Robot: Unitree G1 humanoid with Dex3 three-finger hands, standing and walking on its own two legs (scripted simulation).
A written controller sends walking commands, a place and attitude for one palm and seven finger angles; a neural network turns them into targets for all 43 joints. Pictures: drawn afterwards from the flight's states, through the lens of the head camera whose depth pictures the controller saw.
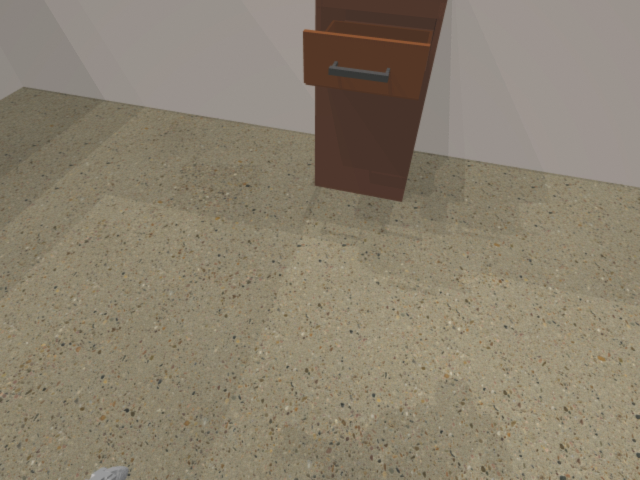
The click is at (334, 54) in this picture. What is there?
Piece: drawer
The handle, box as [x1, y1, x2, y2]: [328, 61, 389, 82]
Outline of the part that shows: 328,74 386,82 389,68 387,68 384,73 338,67 336,65 337,61 335,61 331,66 330,65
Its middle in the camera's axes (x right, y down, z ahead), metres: +0.12 -0.52 +1.20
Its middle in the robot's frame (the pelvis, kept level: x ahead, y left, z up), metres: +1.25 -0.05 -0.05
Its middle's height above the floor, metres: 0.72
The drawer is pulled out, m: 0.23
